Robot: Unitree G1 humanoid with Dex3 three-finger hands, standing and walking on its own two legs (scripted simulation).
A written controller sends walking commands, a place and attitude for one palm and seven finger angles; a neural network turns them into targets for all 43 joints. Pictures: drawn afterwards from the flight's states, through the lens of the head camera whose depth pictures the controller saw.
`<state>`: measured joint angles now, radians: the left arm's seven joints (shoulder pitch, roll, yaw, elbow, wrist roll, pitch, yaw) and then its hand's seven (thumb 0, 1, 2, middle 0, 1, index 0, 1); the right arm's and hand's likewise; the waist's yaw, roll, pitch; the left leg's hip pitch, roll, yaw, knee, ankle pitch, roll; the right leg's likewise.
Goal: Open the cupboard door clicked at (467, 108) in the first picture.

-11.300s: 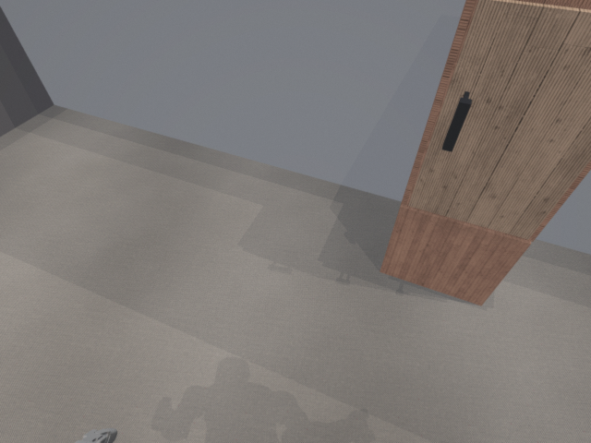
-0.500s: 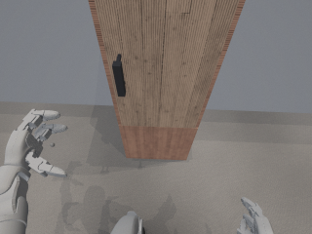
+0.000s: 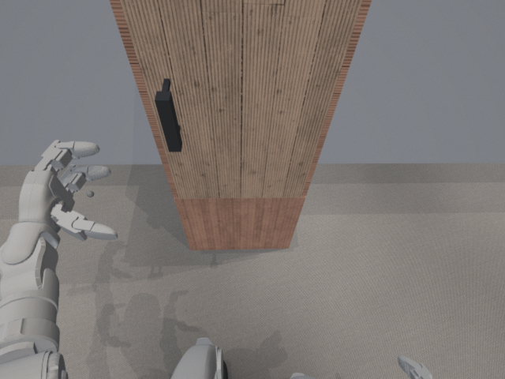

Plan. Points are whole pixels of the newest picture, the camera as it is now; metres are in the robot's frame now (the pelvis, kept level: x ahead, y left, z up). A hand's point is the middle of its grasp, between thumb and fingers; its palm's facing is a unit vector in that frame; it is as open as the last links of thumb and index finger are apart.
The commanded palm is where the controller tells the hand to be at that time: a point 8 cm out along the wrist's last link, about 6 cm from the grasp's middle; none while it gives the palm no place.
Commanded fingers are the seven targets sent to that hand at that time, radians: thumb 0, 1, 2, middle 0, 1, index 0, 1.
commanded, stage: move the hooked fingers beside the handle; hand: left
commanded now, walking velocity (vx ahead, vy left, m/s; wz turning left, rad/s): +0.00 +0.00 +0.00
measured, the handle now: (171, 116) +0.57 +0.17 +0.05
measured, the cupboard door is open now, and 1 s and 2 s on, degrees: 0 0 0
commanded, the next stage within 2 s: slide the fingers in behind the handle in 1.74 s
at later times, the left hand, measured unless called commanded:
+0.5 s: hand (109, 160) +0.44 +0.25 +0.06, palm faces +0.08 -1.00 +0.00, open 14.0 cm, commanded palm +0.43 +0.29 +0.06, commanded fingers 0.00 -0.50 0.30 -0.30 -1.20 -0.30 -1.20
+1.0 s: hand (130, 126) +0.53 +0.24 +0.06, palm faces +0.08 -1.00 +0.00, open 14.0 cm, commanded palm +0.50 +0.28 +0.06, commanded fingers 0.00 -0.50 0.30 -0.30 -1.20 -0.30 -1.20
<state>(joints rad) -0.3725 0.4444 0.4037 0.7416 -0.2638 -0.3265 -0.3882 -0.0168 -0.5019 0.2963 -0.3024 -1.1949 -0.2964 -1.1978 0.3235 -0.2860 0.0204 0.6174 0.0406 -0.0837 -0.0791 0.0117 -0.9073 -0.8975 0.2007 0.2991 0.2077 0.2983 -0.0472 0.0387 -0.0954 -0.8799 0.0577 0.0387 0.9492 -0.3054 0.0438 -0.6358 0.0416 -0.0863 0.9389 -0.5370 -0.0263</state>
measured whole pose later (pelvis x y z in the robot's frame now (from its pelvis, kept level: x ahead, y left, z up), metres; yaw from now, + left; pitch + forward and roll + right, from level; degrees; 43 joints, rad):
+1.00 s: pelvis +0.01 +0.01 -0.03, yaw -3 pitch +23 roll -5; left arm -0.93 0.64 0.49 1.22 -0.09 -0.36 -0.29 -0.02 -0.50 0.30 -0.30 -1.19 -0.30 -1.20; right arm 0.42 -0.28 0.03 0.65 0.00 0.07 -0.03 0.01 -0.91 -0.90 0.20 0.30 0.21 0.30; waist -0.17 0.04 -0.11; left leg -1.15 0.10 0.03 1.10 -0.36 0.05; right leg -0.89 0.08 -0.08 1.06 -0.57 -0.02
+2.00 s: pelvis +0.01 +0.01 -0.03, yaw -3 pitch +23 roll -6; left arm -0.88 0.61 0.47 1.19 -0.12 -0.37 -0.29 -0.02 -0.50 0.30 -0.30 -1.19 -0.30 -1.20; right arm 0.41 -0.27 0.03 0.65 0.00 0.09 -0.02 0.01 -0.91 -0.90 0.20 0.30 0.21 0.30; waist -0.16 0.04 -0.12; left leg -1.14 0.10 0.02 1.11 -0.37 0.05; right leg -0.88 0.08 -0.09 1.06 -0.58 -0.02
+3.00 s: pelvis +0.01 +0.00 -0.03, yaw -2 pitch +21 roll -4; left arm -0.88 0.41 0.35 1.15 -0.08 -0.42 -0.08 -0.02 -0.50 0.30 -0.30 -1.19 -0.30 -1.21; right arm 0.39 -0.25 0.01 0.66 -0.02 0.08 0.03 0.01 -0.91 -0.90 0.20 0.30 0.21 0.30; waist -0.15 0.06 -0.14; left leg -1.11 0.08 0.02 1.09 -0.36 0.04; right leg -0.86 0.07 -0.09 1.07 -0.59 -0.04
